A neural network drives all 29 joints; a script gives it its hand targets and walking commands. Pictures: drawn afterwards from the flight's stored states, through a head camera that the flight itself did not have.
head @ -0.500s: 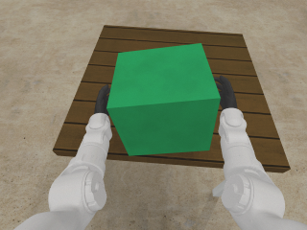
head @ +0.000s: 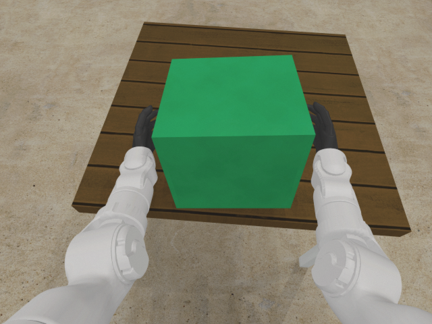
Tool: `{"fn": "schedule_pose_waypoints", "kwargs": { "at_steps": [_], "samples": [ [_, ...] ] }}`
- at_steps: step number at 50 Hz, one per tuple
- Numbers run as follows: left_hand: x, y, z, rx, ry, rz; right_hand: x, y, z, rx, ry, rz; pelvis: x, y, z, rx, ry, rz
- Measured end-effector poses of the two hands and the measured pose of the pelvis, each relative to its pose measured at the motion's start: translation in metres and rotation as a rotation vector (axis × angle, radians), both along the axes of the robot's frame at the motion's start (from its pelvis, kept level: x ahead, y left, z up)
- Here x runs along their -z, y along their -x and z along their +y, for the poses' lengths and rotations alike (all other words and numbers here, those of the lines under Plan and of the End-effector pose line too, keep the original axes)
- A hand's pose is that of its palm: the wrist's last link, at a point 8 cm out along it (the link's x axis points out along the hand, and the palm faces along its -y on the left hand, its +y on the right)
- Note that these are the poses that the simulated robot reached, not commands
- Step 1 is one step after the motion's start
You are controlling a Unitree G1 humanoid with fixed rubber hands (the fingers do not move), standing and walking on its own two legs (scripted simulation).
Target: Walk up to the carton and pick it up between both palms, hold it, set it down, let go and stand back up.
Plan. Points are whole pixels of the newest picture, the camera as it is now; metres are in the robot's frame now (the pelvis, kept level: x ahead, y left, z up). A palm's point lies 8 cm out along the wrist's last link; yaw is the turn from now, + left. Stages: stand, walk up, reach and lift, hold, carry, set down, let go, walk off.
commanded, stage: set down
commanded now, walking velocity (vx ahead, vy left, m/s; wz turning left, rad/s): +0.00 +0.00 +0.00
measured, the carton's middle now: (231, 134) +0.49 -0.01 +0.01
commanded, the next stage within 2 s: none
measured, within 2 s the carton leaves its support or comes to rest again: neither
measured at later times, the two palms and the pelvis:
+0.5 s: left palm (146, 143) +0.43 +0.17 +0.04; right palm (324, 147) +0.43 -0.18 +0.06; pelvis +0.00 +0.00 +0.00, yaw +0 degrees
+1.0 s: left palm (147, 143) +0.44 +0.17 +0.03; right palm (324, 148) +0.43 -0.19 +0.05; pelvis +0.00 +0.00 +0.00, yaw +0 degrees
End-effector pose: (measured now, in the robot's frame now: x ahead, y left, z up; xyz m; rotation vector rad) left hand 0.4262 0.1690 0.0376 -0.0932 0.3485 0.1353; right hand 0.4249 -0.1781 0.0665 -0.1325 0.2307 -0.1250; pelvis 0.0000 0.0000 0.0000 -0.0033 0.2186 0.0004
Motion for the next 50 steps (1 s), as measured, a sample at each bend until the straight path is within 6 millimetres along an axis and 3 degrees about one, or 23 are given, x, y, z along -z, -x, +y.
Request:
{"fn": "schedule_pose_waypoints", "kwargs": {
  "at_steps": [50],
  "samples": [
    [0.003,-0.010,-0.004,0.027,0.048,-0.029,0.015,-0.002,-0.007,0.009,0.013,0.041,0.001,-0.002,0.000,0.001,0.000,0.034]
  ]
}}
